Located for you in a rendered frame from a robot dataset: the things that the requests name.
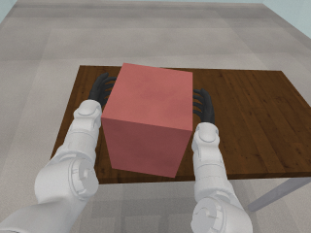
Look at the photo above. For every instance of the left robot hand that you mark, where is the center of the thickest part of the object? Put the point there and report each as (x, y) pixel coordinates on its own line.
(98, 93)

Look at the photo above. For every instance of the carton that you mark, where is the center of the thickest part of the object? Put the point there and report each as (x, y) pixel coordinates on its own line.
(147, 120)

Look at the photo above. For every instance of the robot left upper arm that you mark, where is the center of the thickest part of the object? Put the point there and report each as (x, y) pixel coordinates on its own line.
(62, 190)

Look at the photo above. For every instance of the table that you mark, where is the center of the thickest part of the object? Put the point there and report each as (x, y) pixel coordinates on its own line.
(264, 128)

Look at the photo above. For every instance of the robot right upper arm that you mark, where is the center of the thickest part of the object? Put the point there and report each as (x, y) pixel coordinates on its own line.
(214, 215)

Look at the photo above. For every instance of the robot left forearm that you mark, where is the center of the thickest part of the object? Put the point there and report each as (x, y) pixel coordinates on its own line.
(82, 136)

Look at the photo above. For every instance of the robot right forearm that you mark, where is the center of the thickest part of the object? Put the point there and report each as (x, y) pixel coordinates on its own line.
(209, 167)

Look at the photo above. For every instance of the right robot hand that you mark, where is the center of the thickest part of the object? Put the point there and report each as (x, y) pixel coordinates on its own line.
(207, 113)

